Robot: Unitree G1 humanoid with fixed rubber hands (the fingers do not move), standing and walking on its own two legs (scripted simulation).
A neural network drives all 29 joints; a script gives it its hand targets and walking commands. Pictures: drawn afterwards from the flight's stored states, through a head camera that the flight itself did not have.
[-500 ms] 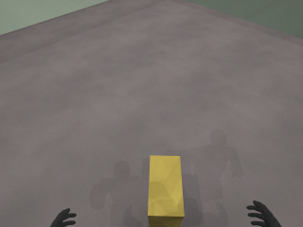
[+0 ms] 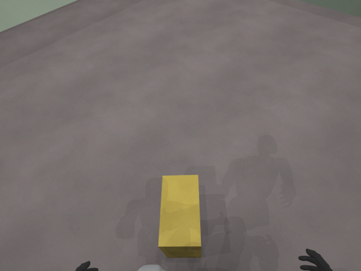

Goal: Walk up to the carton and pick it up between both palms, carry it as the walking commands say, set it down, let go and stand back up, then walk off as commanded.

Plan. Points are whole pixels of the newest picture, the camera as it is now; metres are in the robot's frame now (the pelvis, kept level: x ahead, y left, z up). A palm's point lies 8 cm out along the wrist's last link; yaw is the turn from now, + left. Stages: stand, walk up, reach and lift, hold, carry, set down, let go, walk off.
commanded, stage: walk off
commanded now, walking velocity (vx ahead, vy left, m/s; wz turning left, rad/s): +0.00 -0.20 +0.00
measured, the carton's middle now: (182, 217) +0.40 +0.06 -0.62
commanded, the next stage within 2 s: none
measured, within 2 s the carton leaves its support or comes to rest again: neither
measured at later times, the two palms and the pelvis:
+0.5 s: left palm out of the picture +0.09 +0.28 -0.12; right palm out of the picture +0.02 -0.27 -0.10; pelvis -0.02 +0.02 +0.00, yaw +0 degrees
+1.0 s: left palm out of the picture +0.07 +0.17 -0.09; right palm out of the picture +0.06 -0.37 -0.13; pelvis -0.02 -0.10 +0.01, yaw +0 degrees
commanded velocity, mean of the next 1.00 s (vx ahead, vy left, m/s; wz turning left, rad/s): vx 0.00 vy -0.20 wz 0.00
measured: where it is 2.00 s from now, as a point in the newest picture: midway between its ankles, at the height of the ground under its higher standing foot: outside the picture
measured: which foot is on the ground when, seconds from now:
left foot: up 0.00-0.36, down 0.38-0.82, up 0.84-1.00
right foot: down 0.00-0.38, up 0.40-0.80, down 0.82-1.00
